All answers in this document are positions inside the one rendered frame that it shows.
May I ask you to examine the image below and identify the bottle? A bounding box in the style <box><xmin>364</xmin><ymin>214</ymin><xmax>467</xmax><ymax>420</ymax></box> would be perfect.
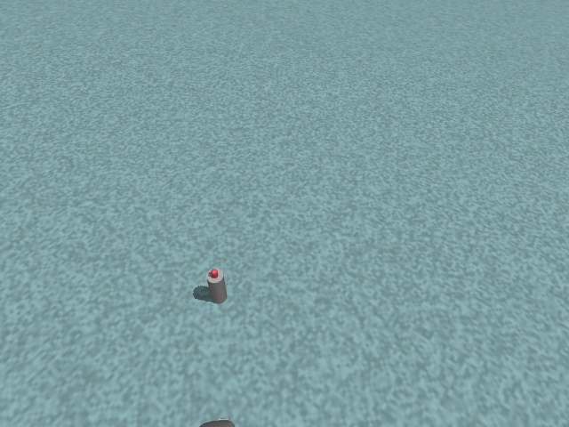
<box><xmin>206</xmin><ymin>269</ymin><xmax>227</xmax><ymax>304</ymax></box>

